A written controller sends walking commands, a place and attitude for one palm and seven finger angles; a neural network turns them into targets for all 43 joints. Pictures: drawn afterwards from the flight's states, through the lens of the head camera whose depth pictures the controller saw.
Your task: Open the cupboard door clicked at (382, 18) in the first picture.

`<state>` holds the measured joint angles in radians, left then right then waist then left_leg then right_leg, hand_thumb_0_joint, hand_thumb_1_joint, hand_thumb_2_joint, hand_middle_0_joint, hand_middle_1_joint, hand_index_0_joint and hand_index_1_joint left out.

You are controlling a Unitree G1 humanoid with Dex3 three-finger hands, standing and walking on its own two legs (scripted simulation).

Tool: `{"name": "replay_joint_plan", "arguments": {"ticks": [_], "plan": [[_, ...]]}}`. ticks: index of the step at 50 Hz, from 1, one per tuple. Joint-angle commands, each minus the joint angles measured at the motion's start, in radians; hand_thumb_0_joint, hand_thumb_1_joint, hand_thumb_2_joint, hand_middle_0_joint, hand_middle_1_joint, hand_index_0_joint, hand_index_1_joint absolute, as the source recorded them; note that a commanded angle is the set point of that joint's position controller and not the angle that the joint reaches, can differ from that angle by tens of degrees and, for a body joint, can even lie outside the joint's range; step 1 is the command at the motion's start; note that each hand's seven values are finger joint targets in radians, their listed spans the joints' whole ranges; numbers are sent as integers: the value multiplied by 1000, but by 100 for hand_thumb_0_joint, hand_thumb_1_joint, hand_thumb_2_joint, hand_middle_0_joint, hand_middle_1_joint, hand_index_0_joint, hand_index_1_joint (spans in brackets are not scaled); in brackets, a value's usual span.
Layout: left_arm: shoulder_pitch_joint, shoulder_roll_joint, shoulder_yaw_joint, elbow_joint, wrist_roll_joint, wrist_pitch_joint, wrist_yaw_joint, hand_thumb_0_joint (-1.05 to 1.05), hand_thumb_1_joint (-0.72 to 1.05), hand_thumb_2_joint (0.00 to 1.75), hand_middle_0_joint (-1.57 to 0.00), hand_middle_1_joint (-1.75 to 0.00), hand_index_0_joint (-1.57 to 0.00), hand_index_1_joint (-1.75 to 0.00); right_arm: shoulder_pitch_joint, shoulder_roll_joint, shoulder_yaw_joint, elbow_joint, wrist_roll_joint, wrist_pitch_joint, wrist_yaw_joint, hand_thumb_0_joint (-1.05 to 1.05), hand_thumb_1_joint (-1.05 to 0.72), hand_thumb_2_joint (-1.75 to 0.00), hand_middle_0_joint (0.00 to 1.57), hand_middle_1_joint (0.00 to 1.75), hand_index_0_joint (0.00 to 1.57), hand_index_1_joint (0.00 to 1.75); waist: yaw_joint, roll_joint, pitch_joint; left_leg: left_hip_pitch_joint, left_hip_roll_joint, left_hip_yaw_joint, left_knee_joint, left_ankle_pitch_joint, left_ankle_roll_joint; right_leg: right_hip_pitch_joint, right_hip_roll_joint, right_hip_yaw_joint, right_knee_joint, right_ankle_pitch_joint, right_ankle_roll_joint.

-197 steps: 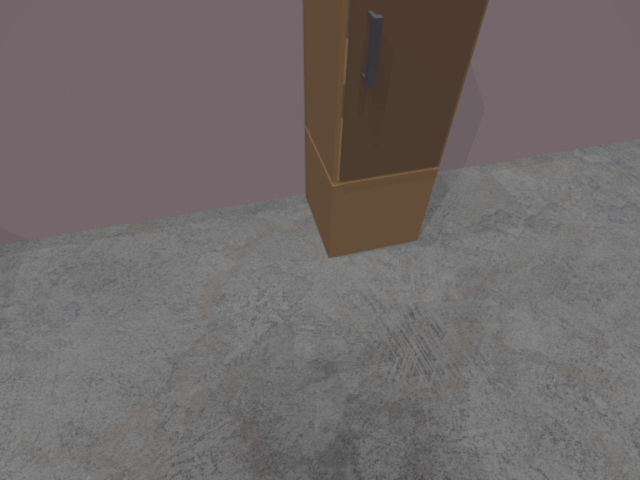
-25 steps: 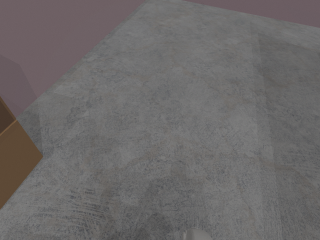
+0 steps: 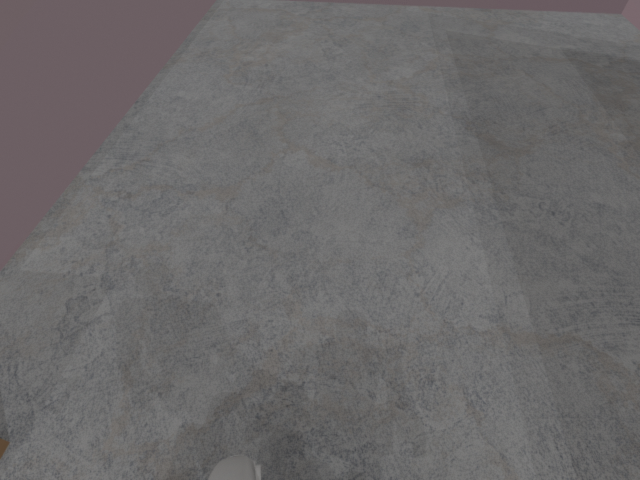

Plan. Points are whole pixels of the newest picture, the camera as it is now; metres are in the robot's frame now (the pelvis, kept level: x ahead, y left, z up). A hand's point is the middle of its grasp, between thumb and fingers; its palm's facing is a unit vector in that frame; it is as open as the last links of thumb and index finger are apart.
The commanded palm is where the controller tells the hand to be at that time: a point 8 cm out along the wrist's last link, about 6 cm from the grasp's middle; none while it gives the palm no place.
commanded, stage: walk to a spot facing it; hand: left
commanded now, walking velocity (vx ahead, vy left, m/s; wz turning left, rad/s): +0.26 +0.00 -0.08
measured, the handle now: out of the picture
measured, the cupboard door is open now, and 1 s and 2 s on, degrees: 0 0 0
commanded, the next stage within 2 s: turn to face it in 0.02 s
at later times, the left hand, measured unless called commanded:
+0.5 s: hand (165, 464) +0.18 +0.24 -0.18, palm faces +0.15 -0.97 -0.17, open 7.4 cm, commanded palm none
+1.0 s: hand (183, 461) +0.18 +0.21 -0.15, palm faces +0.40 -0.88 -0.27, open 7.4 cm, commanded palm none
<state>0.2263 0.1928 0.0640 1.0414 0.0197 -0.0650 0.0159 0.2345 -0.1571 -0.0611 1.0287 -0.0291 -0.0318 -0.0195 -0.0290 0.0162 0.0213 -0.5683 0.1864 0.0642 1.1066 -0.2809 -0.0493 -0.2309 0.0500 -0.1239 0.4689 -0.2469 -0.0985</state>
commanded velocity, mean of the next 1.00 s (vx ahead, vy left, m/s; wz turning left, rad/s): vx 0.02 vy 0.00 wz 0.53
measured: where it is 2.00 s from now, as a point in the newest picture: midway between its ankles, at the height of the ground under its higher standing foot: outside the picture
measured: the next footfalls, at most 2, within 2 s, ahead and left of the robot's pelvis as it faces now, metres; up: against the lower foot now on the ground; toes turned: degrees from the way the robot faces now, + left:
left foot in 0.24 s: +0.25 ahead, +0.15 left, +0.00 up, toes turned +9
right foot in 0.72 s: +0.22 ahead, -0.09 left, +0.00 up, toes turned +11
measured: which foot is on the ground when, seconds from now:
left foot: up 0.00-0.22, down 0.24-0.74, up 0.76-1.00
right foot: down 0.00-0.26, up 0.28-0.70, down 0.72-1.00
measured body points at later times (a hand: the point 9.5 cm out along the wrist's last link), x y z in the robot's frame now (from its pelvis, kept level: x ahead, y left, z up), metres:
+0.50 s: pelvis +0.15 +0.06 +0.00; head +0.18 +0.08 +0.45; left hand +0.17 +0.29 -0.16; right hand +0.23 -0.18 -0.14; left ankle +0.21 +0.14 -0.74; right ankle +0.15 -0.10 -0.67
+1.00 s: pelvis +0.18 +0.00 +0.00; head +0.23 -0.01 +0.45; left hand +0.16 +0.25 -0.13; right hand +0.35 -0.22 -0.15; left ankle +0.12 +0.14 -0.66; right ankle +0.19 -0.10 -0.74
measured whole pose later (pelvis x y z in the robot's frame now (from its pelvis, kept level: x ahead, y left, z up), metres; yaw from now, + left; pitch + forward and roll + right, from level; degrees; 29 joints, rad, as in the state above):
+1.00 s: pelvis +0.18 +0.00 +0.00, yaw +25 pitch +0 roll +3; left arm 0.21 0.17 0.03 0.89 0.03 0.01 0.03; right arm 0.18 -0.26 -0.10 0.94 -0.02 0.08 0.02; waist -0.03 0.01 0.08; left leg -0.51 0.05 0.03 1.04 -0.39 -0.08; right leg -0.17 -0.12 -0.21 0.51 -0.34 -0.01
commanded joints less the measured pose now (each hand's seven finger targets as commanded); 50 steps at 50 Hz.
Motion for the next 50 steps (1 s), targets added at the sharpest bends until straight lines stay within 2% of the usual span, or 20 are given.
{"name": "replay_joint_plan", "arguments": {"ticks": [1, 6, 8, 10, 11, 12, 13, 15, 17, 19, 25, 31, 34, 35, 36, 37, 38, 40, 42, 50], "plan": [[90, 81, 3, -18, 0, -22, -10, 0, 90, 90, -20, -30, -20, -30, 39, -32, 3, -44, -1, 3, 31, 0, -90, -90, 20, 30, 20, 30, 14, -147, 41, -9, -12, 19, -154, 93, -13, -3, -246, 191, -240, 275, -76], [162, 101, 0, 10, 0, -20, -1, 0, 90, 90, -20, -30, -20, -30, -135, -48, 13, -95, 5, -13, 43, 0, -90, -90, 20, 30, 20, 30, 62, -117, 58, 40, -55, 47, -378, 105, 7, 111, -271, 208, -192, 433, -63], [162, 113, 3, 23, 4, -17, 5, 0, 90, 90, -20, -30, -20, -30, -132, -54, 14, -88, 11, -16, 41, 0, -90, -90, 20, 30, 20, 30, 54, -94, 55, 92, -76, 48, -443, 89, 26, 161, -287, 181, -148, 526, -47], [150, 112, 1, 27, -2, -13, 12, 0, 90, 90, -20, -30, -20, -30, -23, -73, 13, -48, 6, -19, 29, 0, -90, -90, 20, 30, 20, 30, 1, -88, 7, 258, -128, 67, -565, 173, 46, 177, -253, 104, -6, 641, 1], [158, 102, -2, 27, -6, -7, 14, 0, 90, 90, -20, -30, -20, -30, 79, -111, 7, -15, 3, -23, 24, 0, -90, -90, 20, 30, 20, 30, -32, -35, -58, 417, -116, 34, -617, 359, 66, 136, -217, 62, 152, 590, 42], [197, 69, -8, 19, -15, 0, 14, 0, 90, 90, -20, -30, -20, -30, 178, -192, -8, 3, -7, -28, 15, 0, -90, -90, 20, 30, 20, 30, -51, 128, -151, 639, 61, -165, -609, 674, 152, -55, -132, -1, 370, 280, 96], [220, 39, -19, 5, -19, 2, 13, 0, 90, 90, -20, -30, -20, -30, 217, -251, -19, 12, 2, -12, 14, 0, -90, -90, 20, 30, 20, 30, -39, 284, -176, 686, 231, -337, -662, 918, 261, -172, -49, -14, 640, -364, 116], [140, 59, -10, -12, -13, 20, 20, 0, 90, 90, -20, -30, -20, -30, 125, -225, -10, -12, 14, -3, -3, 0, -90, -90, 20, 30, 20, 30, -24, 216, -123, 542, 231, -393, -752, 625, 294, -272, -103, 104, 781, -345, 126], [79, 49, -1, -31, -3, 34, 7, 0, 90, 90, -20, -30, -20, -30, 15, -161, 1, -49, 11, -1, -1, 0, -90, -90, 20, 30, 20, 30, 14, 105, -11, 334, 133, -306, -804, 413, 241, -244, -148, 118, 704, -258, 139], [117, 28, 4, -32, -3, 55, 2, 0, 90, 90, -20, -30, -20, -30, -30, -165, -3, -71, 10, 3, 3, 0, -90, -90, 20, 30, 20, 30, 44, 96, -38, 267, 80, -234, -834, 306, 210, -186, -145, 98, 639, -186, 150], [51, 37, 25, -106, 0, 84, 7, 0, 90, 90, -20, -30, -20, -30, -12, -195, -34, -102, 4, 26, 10, 0, -90, -90, 20, 30, 20, 30, 26, 99, -64, 257, 53, -315, -863, 64, 219, -213, -127, 94, 516, -150, 167], [-23, 52, 28, -177, -8, 83, 9, 0, 90, 90, -20, -30, -20, -30, 13, -226, -58, -124, -2, 44, 13, 0, -90, -90, 20, 30, 20, 30, 4, 141, -81, 282, 27, -417, -809, 136, 221, -135, -79, 96, 301, -185, 158], [37, 73, 31, -179, -15, 72, 13, 0, 90, 90, -20, -30, -20, -30, -9, -223, -68, -144, 5, 51, 17, 0, -90, -90, 20, 30, 20, 30, 41, 129, -115, 249, -28, -411, -725, 243, 175, 36, -60, 86, 29, -65, 149], [77, 107, 39, -176, -13, 67, 18, 0, 90, 90, -20, -30, -20, -30, -22, -202, -66, -156, 11, 53, 21, 0, -90, -90, 20, 30, 20, 30, 62, 83, -125, 156, -74, -372, -665, 166, 123, 165, -113, 124, -107, -6, 128], [98, 197, 54, -182, 3, 61, 26, 0, 90, 90, -20, -30, -20, -30, -17, -138, -59, -178, 20, 55, 28, 0, -90, -90, 20, 30, 20, 30, 74, -155, -112, -46, -193, -219, -461, -53, 45, 282, -348, 341, -236, -88, 53], [45, 257, 53, -208, 8, 66, 26, 0, 90, 90, -20, -30, -20, -30, -23, -122, -55, -207, 9, 52, 28, 0, -90, -90, 20, 30, 20, 30, 65, -309, -60, -125, -255, -83, -230, -264, 5, 185, -551, 472, -255, 10, -42], [-1, 220, 56, -224, 0, 59, 32, 0, 90, 90, -20, -30, -20, -30, -34, -169, -65, -201, 0, 66, 27, 0, -90, -90, 20, 30, 20, 30, 53, -295, -45, -81, -195, -127, -77, -262, 13, 81, -547, 428, -243, 68, -52], [-96, 158, 26, -239, 1, 55, 26, 0, 90, 90, -20, -30, -20, -30, -20, -140, -60, -165, 1, 80, 38, 0, -90, -90, 20, 30, 20, 30, -7, -142, 54, -81, -159, -99, 82, -134, -4, 15, -417, 228, -175, 231, -18], [-65, 139, 17, -235, 2, 46, 21, 0, 90, 90, -20, -30, -20, -30, -8, -131, -52, -159, 4, 82, 44, 0, -90, -90, 20, 30, 20, 30, -1, -170, 34, -78, -153, -63, 99, -87, -22, 77, -370, 114, -118, 436, 5], [66, 205, 29, -196, 10, 60, 18, 0, 90, 90, -20, -30, -20, -30, -173, -133, -26, -208, 9, 86, 52, 0, -90, -90, 20, 30, 20, 30, 70, -222, -6, 18, -146, 28, -195, -128, -28, 201, -391, 27, -51, 588, 0]]}}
